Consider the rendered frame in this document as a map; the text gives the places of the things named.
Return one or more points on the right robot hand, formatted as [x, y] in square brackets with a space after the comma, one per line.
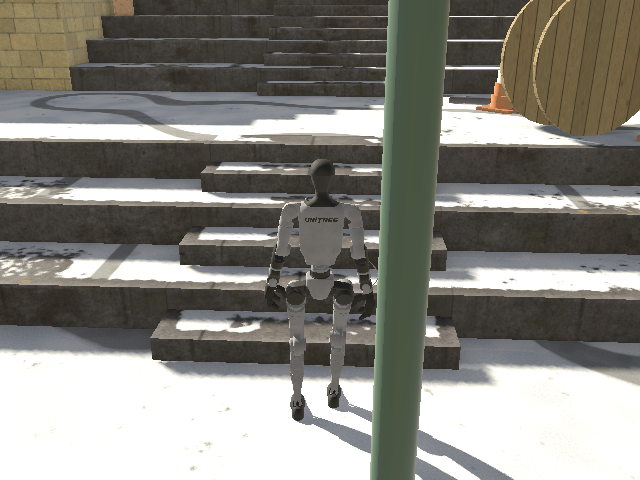
[368, 305]

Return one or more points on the right robot foot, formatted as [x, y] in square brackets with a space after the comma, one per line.
[333, 399]

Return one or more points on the robot right forearm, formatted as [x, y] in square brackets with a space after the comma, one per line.
[363, 273]

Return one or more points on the right robot upper arm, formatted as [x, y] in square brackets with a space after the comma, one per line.
[353, 213]

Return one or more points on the robot left forearm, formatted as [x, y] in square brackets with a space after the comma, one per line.
[275, 269]

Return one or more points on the robot foot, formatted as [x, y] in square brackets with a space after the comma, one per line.
[333, 399]
[297, 411]

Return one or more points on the left robot upper arm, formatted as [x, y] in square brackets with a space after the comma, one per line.
[289, 212]

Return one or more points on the left robot foot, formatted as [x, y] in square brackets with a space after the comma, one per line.
[297, 411]

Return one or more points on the left robot hand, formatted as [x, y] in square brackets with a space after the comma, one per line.
[269, 295]

